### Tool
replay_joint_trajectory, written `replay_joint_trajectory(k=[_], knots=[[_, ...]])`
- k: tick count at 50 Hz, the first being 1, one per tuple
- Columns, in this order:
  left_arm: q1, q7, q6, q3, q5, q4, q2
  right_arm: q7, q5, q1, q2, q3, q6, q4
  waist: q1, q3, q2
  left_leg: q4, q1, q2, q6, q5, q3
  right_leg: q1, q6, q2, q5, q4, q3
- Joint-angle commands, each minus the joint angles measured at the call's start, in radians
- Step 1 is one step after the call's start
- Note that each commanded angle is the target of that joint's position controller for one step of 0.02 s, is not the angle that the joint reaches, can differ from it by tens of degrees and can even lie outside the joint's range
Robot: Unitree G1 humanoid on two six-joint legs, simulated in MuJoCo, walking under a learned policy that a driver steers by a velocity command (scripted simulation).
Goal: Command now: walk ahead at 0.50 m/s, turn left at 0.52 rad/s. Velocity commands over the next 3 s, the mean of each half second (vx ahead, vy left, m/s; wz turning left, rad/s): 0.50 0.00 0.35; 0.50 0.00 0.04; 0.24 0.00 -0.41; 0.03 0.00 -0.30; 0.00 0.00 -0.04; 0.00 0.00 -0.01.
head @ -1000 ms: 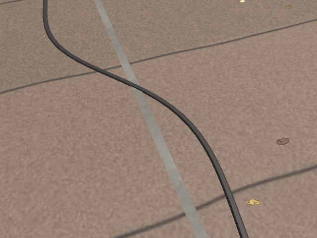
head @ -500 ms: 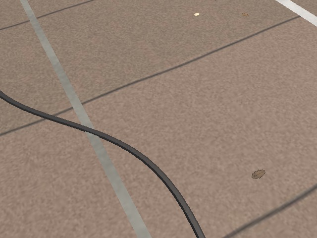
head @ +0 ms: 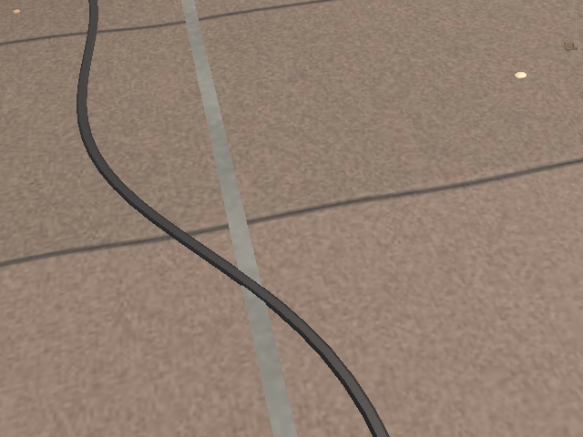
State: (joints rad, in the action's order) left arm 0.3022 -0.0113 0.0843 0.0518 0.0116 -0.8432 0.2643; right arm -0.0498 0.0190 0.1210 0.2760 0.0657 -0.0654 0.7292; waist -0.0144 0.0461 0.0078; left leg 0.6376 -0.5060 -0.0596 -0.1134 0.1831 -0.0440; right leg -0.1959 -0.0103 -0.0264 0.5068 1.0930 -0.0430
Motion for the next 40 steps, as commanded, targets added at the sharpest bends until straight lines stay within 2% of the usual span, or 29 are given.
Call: replay_joint_trajectory(k=[1, 2, 3, 5, 7, 11, 13, 15, 18, 19, 20, 21, 22, 23, 24, 25, 26, 27, 28, 29, 31, 33, 35, 38, 40], knots=[[-0.101, 0.012, 0.081, 0.014, 0.019, 0.154, 0.129, 0.016, 0.002, 0.213, 0.15, 0.046, -0.011, -0.024, 0.094, -0.204, 0.004, -0.33, 0.664, 0.312, -0.224, -0.048, 0.579, -0.605, 0.04, -0.037, -0.115, 0.231, 0.148], [-0.11, 0.003, 0.077, 0.022, -0.008, 0.148, 0.135, 0.018, 0.0, 0.146, 0.118, 0.037, -0.009, -0.043, 0.053, -0.144, -0.024, -0.345, 0.519, 0.272, -0.202, -0.156, 0.488, -0.541, 0.031, -0.065, -0.154, 0.15, 0.136], [-0.087, 0.002, 0.064, 0.029, -0.017, 0.151, 0.14, 0.021, -0.012, 0.115, 0.1, 0.029, -0.009, -0.063, 0.017, -0.13, -0.004, -0.371, 0.43, 0.249, -0.199, -0.222, 0.445, -0.471, 0.022, -0.084, -0.18, 0.112, 0.142], [-0.062, 0.001, 0.039, 0.029, -0.025, 0.158, 0.117, 0.028, -0.01, 0.104, 0.111, 0.032, -0.011, -0.074, -0.01, -0.109, 0.012, -0.402, 0.336, 0.223, -0.206, -0.303, 0.393, -0.429, -0.008, -0.089, -0.201, 0.032, 0.123], [-0.101, -0.003, 0.024, 0.022, -0.031, 0.178, 0.094, 0.04, -0.006, 0.126, 0.139, 0.04, -0.013, -0.07, -0.007, -0.082, 0.015, -0.414, 0.269, 0.197, -0.197, -0.361, 0.333, -0.43, -0.038, -0.078, -0.27, -0.077, 0.099], [-0.236, 0.008, 0.028, 0.001, -0.027, 0.2, 0.05, 0.056, 0.001, 0.185, 0.134, 0.035, -0.005, -0.044, 0.059, -0.07, 0.062, -0.395, 0.248, 0.131, -0.121, -0.305, 0.227, -0.362, -0.046, -0.034, -0.567, -0.403, 0.067], [-0.298, 0.02, 0.036, -0.002, -0.015, 0.214, 0.053, 0.056, 0.001, 0.229, 0.137, 0.032, -0.004, -0.025, 0.094, -0.064, 0.078, -0.393, 0.27, 0.152, -0.111, -0.223, 0.252, -0.329, -0.039, -0.013, -0.651, -0.489, 0.06], [-0.34, 0.029, 0.043, 0.004, -0.009, 0.231, 0.075, 0.054, 0.002, 0.256, 0.143, 0.031, -0.002, -0.011, 0.11, -0.046, 0.083, -0.361, 0.344, 0.191, -0.109, -0.196, 0.297, -0.357, -0.017, -0.01, -0.623, -0.541, 0.073], [-0.34, 0.04, 0.054, 0.015, -0.01, 0.245, 0.106, 0.058, -0.001, 0.264, 0.152, 0.034, 0.005, 0.0, 0.093, -0.036, 0.097, -0.297, 0.461, 0.25, -0.092, -0.245, 0.365, -0.371, 0.031, -0.002, -0.501, -0.594, 0.078], [-0.307, 0.04, 0.057, 0.02, -0.009, 0.241, 0.115, 0.059, -0.003, 0.253, 0.157, 0.036, 0.009, 0.0, 0.071, -0.041, 0.109, -0.267, 0.479, 0.254, -0.082, -0.316, 0.37, -0.333, 0.048, 0.007, -0.459, -0.608, 0.068], [-0.227, 0.037, 0.06, 0.031, -0.011, 0.22, 0.132, 0.06, -0.003, 0.23, 0.153, 0.034, 0.012, -0.006, 0.022, -0.076, 0.11, -0.19, 0.481, 0.225, -0.064, -0.461, 0.347, -0.223, 0.074, 0.031, -0.462, -0.647, 0.041], [-0.097, 0.032, 0.062, 0.048, -0.02, 0.191, 0.168, 0.058, -0.009, 0.214, 0.128, 0.023, 0.012, -0.017, -0.039, -0.176, 0.088, -0.027, 0.429, 0.17, -0.036, -0.53, 0.302, -0.014, 0.117, -0.008, -0.51, -0.629, 0.071], [0.07, 0.028, 0.061, 0.064, -0.03, 0.174, 0.233, 0.059, -0.027, 0.242, 0.085, 0.005, 0.007, -0.039, -0.086, -0.33, -0.038, 0.272, 0.226, 0.08, 0.008, -0.296, 0.233, 0.297, 0.207, -0.186, -0.542, -0.59, 0.284], [0.147, 0.038, 0.049, 0.076, -0.022, 0.128, 0.263, 0.056, -0.001, 0.376, 0.023, -0.014, -0.008, -0.031, -0.043, -0.417, -0.346, 0.576, -0.12, -0.052, 0.072, 0.344, 0.175, 0.562, 0.344, -0.36, -0.304, -0.709, 0.718], [0.146, 0.04, 0.045, 0.052, 0.003, 0.132, 0.171, 0.052, 0.011, 0.32, 0.11, -0.001, -0.014, -0.023, -0.076, -0.334, -0.225, 0.675, -0.247, 0.004, 0.068, 0.375, 0.244, 0.528, 0.311, -0.349, -0.092, -0.772, 0.777], [0.073, 0.035, 0.037, 0.04, 0.003, 0.142, 0.135, 0.049, 0.015, 0.204, 0.143, 0.008, -0.017, -0.049, -0.08, -0.19, -0.127, 0.681, -0.291, 0.051, 0.067, 0.279, 0.206, 0.395, 0.269, -0.317, -0.106, -0.793, 0.631], [0.013, 0.034, 0.03, 0.032, -0.009, 0.154, 0.126, 0.049, 0.001, 0.14, 0.132, 0.005, -0.019, -0.065, -0.057, -0.116, -0.046, 0.637, -0.264, 0.095, 0.069, 0.2, 0.165, 0.261, 0.252, -0.278, -0.218, -0.816, 0.528], [-0.02, 0.036, 0.029, 0.025, -0.015, 0.155, 0.111, 0.048, -0.012, 0.118, 0.119, 0.008, -0.021, -0.073, -0.032, -0.071, -0.032, 0.576, -0.238, 0.124, 0.074, 0.152, 0.153, 0.171, 0.249, -0.243, -0.317, -0.841, 0.463], [-0.035, 0.037, 0.031, 0.019, -0.022, 0.155, 0.099, 0.046, -0.013, 0.136, 0.105, 0.009, -0.017, -0.071, -0.004, -0.07, -0.062, 0.535, -0.184, 0.148, 0.079, 0.123, 0.149, 0.116, 0.242, -0.213, -0.384, -0.863, 0.41], [-0.04, 0.039, 0.033, 0.018, -0.019, 0.15, 0.093, 0.045, -0.009, 0.158, 0.089, 0.007, -0.012, -0.065, 0.009, -0.075, -0.086, 0.502, -0.154, 0.155, 0.085, 0.112, 0.138, 0.089, 0.243, -0.192, -0.427, -0.883, 0.369], [-0.028, 0.038, 0.038, 0.022, -0.01, 0.134, 0.111, 0.047, -0.012, 0.158, 0.064, 0.002, -0.004, -0.064, 0.018, -0.072, -0.094, 0.434, -0.15, 0.164, 0.102, 0.092, 0.114, 0.058, 0.257, -0.184, -0.517, -0.91, 0.303], [-0.012, 0.03, 0.034, 0.03, -0.007, 0.117, 0.139, 0.05, -0.018, 0.093, 0.05, -0.005, -0.004, -0.085, 0.006, -0.053, -0.076, 0.327, -0.182, 0.174, 0.12, 0.015, 0.101, 0.056, 0.261, -0.183, -0.575, -0.935, 0.257], [0.006, 0.024, 0.025, 0.032, -0.003, 0.102, 0.149, 0.047, -0.018, 0.034, 0.037, -0.011, -0.008, -0.095, -0.014, -0.046, -0.071, 0.2, -0.174, 0.17, 0.125, -0.1, 0.09, 0.064, 0.241, -0.162, -0.596, -0.942, 0.203], [0.052, 0.02, 0.016, 0.032, 0.006, 0.073, 0.161, 0.038, -0.011, -0.06, 0.026, -0.016, -0.017, -0.113, -0.052, -0.028, -0.075, 0.031, -0.124, 0.143, 0.124, -0.231, 0.066, 0.075, 0.215, -0.142, -0.579, -0.936, 0.149], [0.09, 0.02, 0.009, 0.032, 0.009, 0.052, 0.168, 0.029, -0.005, -0.117, 0.029, -0.015, -0.022, -0.131, -0.074, -0.012, -0.077, -0.027, -0.112, 0.128, 0.119, -0.251, 0.057, 0.105, 0.213, -0.161, -0.559, -0.923, 0.154]])
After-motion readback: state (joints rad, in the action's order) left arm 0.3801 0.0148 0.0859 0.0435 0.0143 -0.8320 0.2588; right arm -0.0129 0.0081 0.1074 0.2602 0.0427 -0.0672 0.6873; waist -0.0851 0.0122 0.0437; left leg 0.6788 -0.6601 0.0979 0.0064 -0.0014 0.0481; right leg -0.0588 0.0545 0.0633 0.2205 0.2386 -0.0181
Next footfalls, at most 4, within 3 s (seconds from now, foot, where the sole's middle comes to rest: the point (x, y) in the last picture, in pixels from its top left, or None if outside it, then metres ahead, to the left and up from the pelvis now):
0.42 right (358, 436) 0.44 -0.10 -0.75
0.96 left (232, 334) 0.67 0.18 -0.75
1.44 right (322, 277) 0.83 -0.04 -0.75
1.84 left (226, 271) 0.85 0.21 -0.75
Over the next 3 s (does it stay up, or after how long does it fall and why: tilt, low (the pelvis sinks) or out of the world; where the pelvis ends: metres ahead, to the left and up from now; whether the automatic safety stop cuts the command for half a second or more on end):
stays up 0.81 0.12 0.02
